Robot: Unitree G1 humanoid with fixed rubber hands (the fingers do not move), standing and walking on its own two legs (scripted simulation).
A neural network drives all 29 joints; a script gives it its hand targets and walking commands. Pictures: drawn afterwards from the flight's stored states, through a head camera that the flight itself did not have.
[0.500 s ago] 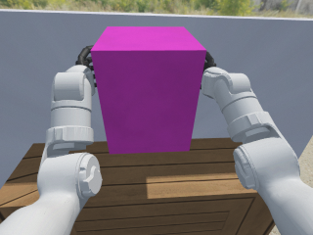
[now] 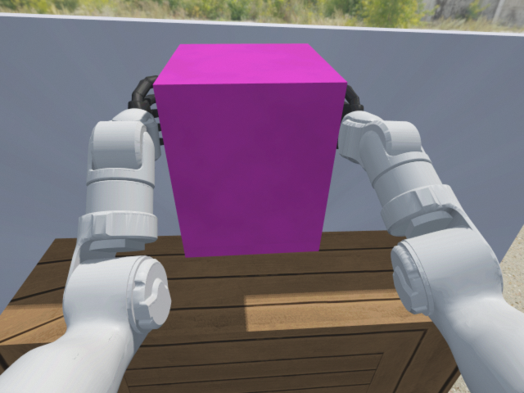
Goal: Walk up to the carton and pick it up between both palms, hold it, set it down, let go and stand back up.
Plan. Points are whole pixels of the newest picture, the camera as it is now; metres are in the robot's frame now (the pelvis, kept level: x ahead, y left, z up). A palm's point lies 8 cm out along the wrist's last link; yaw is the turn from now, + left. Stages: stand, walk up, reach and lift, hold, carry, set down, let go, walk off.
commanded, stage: hold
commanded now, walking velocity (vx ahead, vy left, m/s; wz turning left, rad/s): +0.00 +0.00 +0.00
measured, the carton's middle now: (248, 146) +0.39 +0.01 +0.28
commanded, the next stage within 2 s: none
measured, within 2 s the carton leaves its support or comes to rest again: neither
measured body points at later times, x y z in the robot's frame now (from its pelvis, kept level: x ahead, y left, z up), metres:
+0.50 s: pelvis +0.00 +0.00 +0.00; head -0.10 +0.01 +0.44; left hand +0.38 +0.15 +0.33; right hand +0.39 -0.14 +0.32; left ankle +0.05 +0.13 -0.75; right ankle -0.04 -0.12 -0.75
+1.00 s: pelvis +0.00 +0.00 +0.00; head -0.10 +0.02 +0.44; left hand +0.38 +0.15 +0.33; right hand +0.38 -0.14 +0.32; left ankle +0.05 +0.13 -0.75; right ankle -0.04 -0.12 -0.75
